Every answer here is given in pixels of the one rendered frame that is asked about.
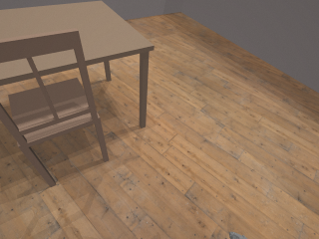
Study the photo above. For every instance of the table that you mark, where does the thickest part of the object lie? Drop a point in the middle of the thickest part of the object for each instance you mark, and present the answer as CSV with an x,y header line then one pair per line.
x,y
104,36

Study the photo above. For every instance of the chair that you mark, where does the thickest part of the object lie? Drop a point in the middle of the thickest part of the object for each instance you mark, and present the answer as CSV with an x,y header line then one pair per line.
x,y
49,111

